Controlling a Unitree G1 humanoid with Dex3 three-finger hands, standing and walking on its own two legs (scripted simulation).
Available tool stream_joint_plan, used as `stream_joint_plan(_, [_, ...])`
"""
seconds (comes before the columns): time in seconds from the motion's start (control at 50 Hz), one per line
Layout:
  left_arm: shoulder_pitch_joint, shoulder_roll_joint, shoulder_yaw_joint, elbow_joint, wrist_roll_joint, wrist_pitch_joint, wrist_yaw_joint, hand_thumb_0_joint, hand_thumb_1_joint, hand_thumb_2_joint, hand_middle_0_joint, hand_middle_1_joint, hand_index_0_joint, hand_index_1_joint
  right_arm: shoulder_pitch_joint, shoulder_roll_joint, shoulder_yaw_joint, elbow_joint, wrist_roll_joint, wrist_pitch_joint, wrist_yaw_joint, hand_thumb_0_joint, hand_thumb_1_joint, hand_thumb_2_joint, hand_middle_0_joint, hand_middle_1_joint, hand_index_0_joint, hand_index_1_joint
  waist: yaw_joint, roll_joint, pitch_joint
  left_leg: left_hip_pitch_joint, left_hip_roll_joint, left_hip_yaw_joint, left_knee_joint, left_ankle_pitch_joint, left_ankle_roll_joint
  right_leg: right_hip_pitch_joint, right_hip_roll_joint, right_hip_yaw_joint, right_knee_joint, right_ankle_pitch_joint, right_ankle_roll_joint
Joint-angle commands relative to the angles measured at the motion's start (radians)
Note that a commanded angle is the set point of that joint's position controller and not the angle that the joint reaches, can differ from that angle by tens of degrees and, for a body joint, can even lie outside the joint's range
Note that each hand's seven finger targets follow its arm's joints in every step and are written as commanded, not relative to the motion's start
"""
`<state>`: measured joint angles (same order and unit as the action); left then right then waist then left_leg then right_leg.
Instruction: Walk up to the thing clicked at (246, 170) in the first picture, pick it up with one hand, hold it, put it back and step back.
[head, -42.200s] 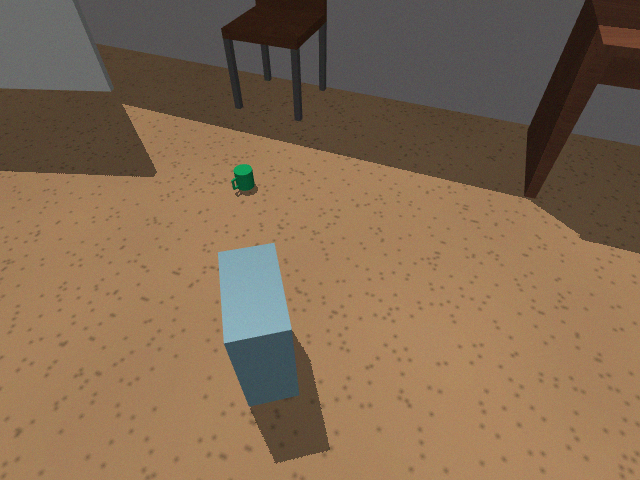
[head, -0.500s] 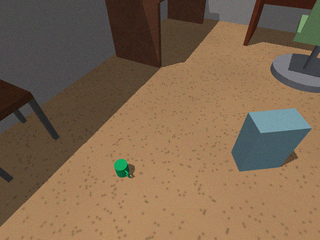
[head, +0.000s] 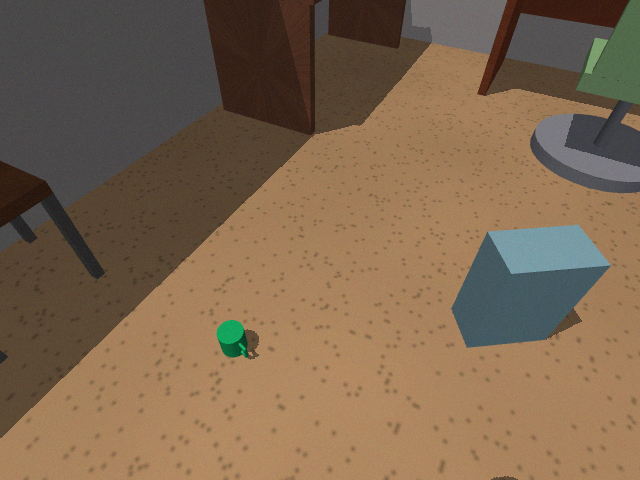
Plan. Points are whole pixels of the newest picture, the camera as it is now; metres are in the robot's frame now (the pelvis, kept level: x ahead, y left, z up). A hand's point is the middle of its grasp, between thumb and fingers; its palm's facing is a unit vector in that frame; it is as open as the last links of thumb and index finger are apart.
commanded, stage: walk up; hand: left
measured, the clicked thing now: (235, 342) +0.71 +0.29 -0.72
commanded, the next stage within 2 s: stand in 0.10 s
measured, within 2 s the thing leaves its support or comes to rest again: neither
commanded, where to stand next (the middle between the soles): +0.34 -0.01 m, yaw -1 degrees
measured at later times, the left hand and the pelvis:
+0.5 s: hand out of the picture +0.07 +0.25 -0.15, palm faces -0.04 -0.94 -0.34, open 7.4 cm; pelvis -0.01 +0.00 +0.01, yaw -1 degrees
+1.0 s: hand out of the picture +0.04 +0.25 -0.15, palm faces -0.06 -0.94 -0.34, open 7.4 cm; pelvis -0.03 +0.00 +0.01, yaw -1 degrees
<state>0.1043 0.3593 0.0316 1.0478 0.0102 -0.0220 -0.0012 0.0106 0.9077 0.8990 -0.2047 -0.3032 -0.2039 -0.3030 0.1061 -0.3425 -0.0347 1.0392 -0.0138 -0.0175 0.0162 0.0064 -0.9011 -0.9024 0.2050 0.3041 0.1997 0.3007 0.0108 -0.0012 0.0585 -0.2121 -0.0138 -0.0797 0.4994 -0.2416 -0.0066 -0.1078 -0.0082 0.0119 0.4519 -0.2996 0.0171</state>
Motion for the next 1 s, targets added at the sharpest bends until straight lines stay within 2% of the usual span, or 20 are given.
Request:
stream_joint_plan(0.0, [-0.033, 0.221, 0.053, -0.046, -0.003, -0.023, 0.016, 0.0, 0.9, 0.9, -0.2, -0.3, -0.2, -0.3, -0.053, -0.202, -0.041, -0.052, -0.002, -0.021, -0.019, 0.0, -0.9, -0.9, 0.2, 0.3, 0.2, 0.3, 0.001, 0.015, -0.102, 0.016, 0.094, -0.051, -0.056, 0.273, 0.053, 0.045, -0.1, 0.067, -0.071, 0.258, -0.063])
stream_joint_plan(0.06, [-0.045, 0.22, 0.051, -0.04, -0.003, -0.022, 0.016, 0.0, 0.9, 0.9, -0.2, -0.3, -0.2, -0.3, -0.062, -0.2, -0.038, -0.044, -0.003, -0.019, -0.018, 0.0, -0.9, -0.9, 0.2, 0.3, 0.2, 0.3, 0.0, 0.014, -0.108, 0.031, 0.097, -0.053, -0.07, 0.283, 0.052, 0.045, -0.097, 0.059, -0.07, 0.259, -0.058])
stream_joint_plan(0.08, [-0.057, 0.196, 0.032, -0.03, -0.008, -0.016, 0.014, 0.0, 0.9, 0.9, -0.2, -0.3, -0.2, -0.3, -0.079, -0.21, -0.029, -0.045, 0.005, -0.019, -0.022, 0.0, -0.9, -0.9, 0.2, 0.3, 0.2, 0.3, -0.007, 0.028, -0.08, 0.077, 0.116, -0.073, -0.106, 0.375, 0.04, 0.002, -0.105, 0.08, -0.089, 0.317, -0.043])
stream_joint_plan(0.1, [-0.053, 0.196, 0.032, -0.028, -0.011, -0.015, 0.015, 0.0, 0.9, 0.9, -0.2, -0.3, -0.2, -0.3, -0.071, -0.218, -0.03, -0.038, 0.007, -0.021, -0.024, 0.0, -0.9, -0.9, 0.2, 0.3, 0.2, 0.3, -0.007, 0.034, -0.108, 0.12, 0.127, -0.074, -0.101, 0.438, 0.04, 0.017, -0.104, 0.075, -0.092, 0.349, -0.036])
stream_joint_plan(0.16, [-0.056, 0.2, 0.028, -0.015, -0.01, -0.01, 0.015, 0.0, 0.9, 0.9, -0.2, -0.3, -0.2, -0.3, -0.079, -0.223, -0.025, -0.027, 0.008, -0.019, -0.028, 0.0, -0.9, -0.9, 0.2, 0.3, 0.2, 0.3, -0.006, 0.037, -0.132, 0.132, 0.128, -0.065, -0.114, 0.456, 0.036, 0.057, -0.098, 0.064, -0.102, 0.352, -0.027])
stream_joint_plan(0.22, [-0.058, 0.2, 0.023, 0.003, -0.005, -0.008, 0.012, 0.0, 0.9, 0.9, -0.2, -0.3, -0.2, -0.3, -0.093, -0.214, -0.02, -0.019, 0.011, -0.014, -0.027, 0.0, -0.9, -0.9, 0.2, 0.3, 0.2, 0.3, -0.01, 0.016, -0.102, 0.117, 0.122, -0.064, -0.157, 0.311, 0.03, 0.038, -0.098, 0.07, -0.142, 0.254, -0.025])
stream_joint_plan(0.28, [-0.055, 0.199, 0.019, 0.015, -0.003, -0.01, 0.01, 0.0, 0.9, 0.9, -0.2, -0.3, -0.2, -0.3, -0.101, -0.215, -0.018, -0.008, 0.013, -0.015, -0.024, 0.0, -0.9, -0.9, 0.2, 0.3, 0.2, 0.3, -0.008, 0.013, -0.115, 0.136, 0.123, -0.062, -0.165, 0.306, 0.028, 0.044, -0.104, 0.07, -0.155, 0.258, -0.028])
stream_joint_plan(0.32, [-0.052, 0.203, 0.018, 0.022, -0.001, -0.008, 0.01, 0.0, 0.9, 0.9, -0.2, -0.3, -0.2, -0.3, -0.101, -0.213, -0.016, -0.001, 0.011, -0.014, -0.023, 0.0, -0.9, -0.9, 0.2, 0.3, 0.2, 0.3, -0.009, 0.01, -0.092, 0.13, 0.12, -0.062, -0.183, 0.246, 0.026, 0.017, -0.104, 0.076, -0.169, 0.207, -0.028])
stream_joint_plan(0.38, [-0.056, 0.2, 0.014, 0.025, -0.002, -0.013, 0.01, 0.0, 0.9, 0.9, -0.2, -0.3, -0.2, -0.3, -0.095, -0.217, -0.013, 0.009, 0.011, -0.014, -0.02, 0.0, -0.9, -0.9, 0.2, 0.3, 0.2, 0.3, -0.011, -0.002, -0.097, 0.115, 0.121, -0.059, -0.184, 0.262, 0.028, 0.038, -0.11, 0.078, -0.175, 0.231, -0.026])
stream_joint_plan(0.4, [-0.052, 0.209, 0.016, 0.026, -0.002, -0.012, 0.01, 0.0, 0.9, 0.9, -0.2, -0.3, -0.2, -0.3, -0.094, -0.21, -0.013, 0.012, 0.011, -0.013, -0.021, 0.0, -0.9, -0.9, 0.2, 0.3, 0.2, 0.3, -0.011, -0.017, -0.083, 0.125, 0.116, -0.058, -0.19, 0.226, 0.023, 0.011, -0.109, 0.083, -0.185, 0.195, -0.028])
stream_joint_plan(0.42, [-0.051, 0.208, 0.016, 0.025, -0.001, -0.014, 0.01, 0.0, 0.9, 0.9, -0.2, -0.3, -0.2, -0.3, -0.096, -0.222, -0.016, 0.012, 0.01, -0.015, -0.02, 0.0, -0.9, -0.9, 0.2, 0.3, 0.2, 0.3, -0.011, 0.003, -0.102, 0.139, 0.121, -0.055, -0.18, 0.256, 0.026, 0.024, -0.113, 0.083, -0.181, 0.224, -0.029])
stream_joint_plan(0.54, [-0.05, 0.21, 0.015, 0.028, -0.002, -0.01, 0.008, 0.0, 0.9, 0.9, -0.2, -0.3, -0.2, -0.3, -0.078, -0.212, -0.01, 0.025, 0.008, -0.013, -0.019, 0.0, -0.9, -0.9, 0.2, 0.3, 0.2, 0.3, -0.013, -0.01, -0.065, 0.106, 0.117, -0.06, -0.208, 0.173, 0.022, -0.004, -0.109, 0.087, -0.192, 0.141, -0.032])
stream_joint_plan(0.66, [-0.037, 0.21, 0.012, 0.023, -0.002, -0.011, 0.008, 0.0, 0.9, 0.9, -0.2, -0.3, -0.2, -0.3, -0.073, -0.223, -0.013, 0.033, 0.006, -0.014, -0.017, 0.0, -0.9, -0.9, 0.2, 0.3, 0.2, 0.3, -0.009, 0.007, -0.063, 0.095, 0.121, -0.063, -0.207, 0.169, 0.022, -0.007, -0.11, 0.091, -0.192, 0.129, -0.034])
stream_joint_plan(0.7, [-0.037, 0.211, 0.011, 0.022, -0.002, -0.011, 0.007, 0.0, 0.9, 0.9, -0.2, -0.3, -0.2, -0.3, -0.058, -0.225, -0.012, 0.037, 0.005, -0.013, -0.017, 0.0, -0.9, -0.9, 0.2, 0.3, 0.2, 0.3, -0.013, 0.003, -0.055, 0.08, 0.119, -0.064, -0.21, 0.145, 0.023, -0.008, -0.11, 0.095, -0.198, 0.108, -0.035])
stream_joint_plan(0.72, [-0.027, 0.212, 0.011, 0.026, -0.002, -0.01, 0.007, 0.0, 0.9, 0.9, -0.2, -0.3, -0.2, -0.3, -0.054, -0.221, -0.012, 0.041, 0.007, -0.01, -0.016, 0.0, -0.9, -0.9, 0.2, 0.3, 0.2, 0.3, -0.012, -0.011, -0.034, 0.064, 0.116, -0.069, -0.217, 0.1, 0.022, -0.021, -0.108, 0.093, -0.206, 0.063, -0.033])
stream_joint_plan(0.78, [-0.024, 0.215, 0.012, 0.024, -0.002, -0.009, 0.005, 0.0, 0.9, 0.9, -0.2, -0.3, -0.2, -0.3, -0.039, -0.229, -0.013, 0.043, 0.008, -0.011, -0.015, 0.0, -0.9, -0.9, 0.2, 0.3, 0.2, 0.3, -0.017, 0.005, -0.04, 0.06, 0.116, -0.073, -0.226, 0.071, 0.024, -0.017, -0.108, 0.095, -0.198, 0.067, -0.036])
stream_joint_plan(0.88, [-0.02, 0.215, 0.011, 0.014, 0.0, -0.012, 0.005, 0.0, 0.9, 0.9, -0.2, -0.3, -0.2, -0.3, -0.045, -0.225, -0.01, 0.039, 0.005, -0.014, -0.015, 0.0, -0.9, -0.9, 0.2, 0.3, 0.2, 0.3, -0.012, -0.002, -0.045, 0.076, 0.118, -0.07, -0.216, 0.119, 0.025, -0.034, -0.107, 0.096, -0.194, 0.09, -0.036])
stream_joint_plan(0.94, [-0.013, 0.217, 0.012, 0.017, -0.002, -0.007, 0.004, 0.0, 0.9, 0.9, -0.2, -0.3, -0.2, -0.3, -0.03, -0.228, -0.01, 0.044, 0.006, -0.01, -0.016, 0.0, -0.9, -0.9, 0.2, 0.3, 0.2, 0.3, -0.018, 0.01, -0.034, 0.064, 0.118, -0.075, -0.229, 0.036, 0.025, -0.049, -0.102, 0.098, -0.194, 0.035, -0.04])
stream_joint_plan(0.98, [-0.006, 0.212, 0.01, 0.018, -0.002, -0.007, 0.003, 0.0, 0.9, 0.9, -0.2, -0.3, -0.2, -0.3, -0.03, -0.229, -0.01, 0.043, 0.007, -0.01, -0.015, 0.0, -0.9, -0.9, 0.2, 0.3, 0.2, 0.3, -0.016, 0.014, -0.021, 0.042, 0.117, -0.082, -0.235, 0.023, 0.025, -0.045, -0.1, 0.095, -0.194, 0.032, -0.039])
